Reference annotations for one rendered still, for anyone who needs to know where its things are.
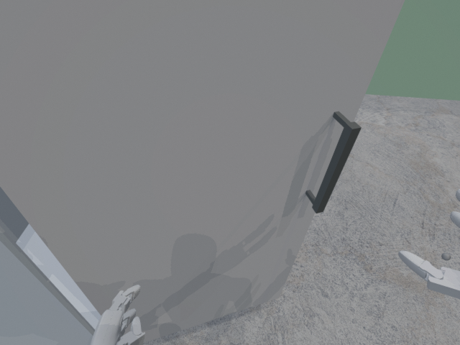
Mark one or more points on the fridge door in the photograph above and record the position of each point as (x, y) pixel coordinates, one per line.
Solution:
(169, 143)

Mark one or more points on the robot right hand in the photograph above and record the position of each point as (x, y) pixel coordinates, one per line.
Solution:
(443, 280)

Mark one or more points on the robot left hand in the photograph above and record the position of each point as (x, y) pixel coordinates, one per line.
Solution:
(115, 320)

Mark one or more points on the handle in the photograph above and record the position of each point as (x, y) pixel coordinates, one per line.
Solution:
(336, 165)

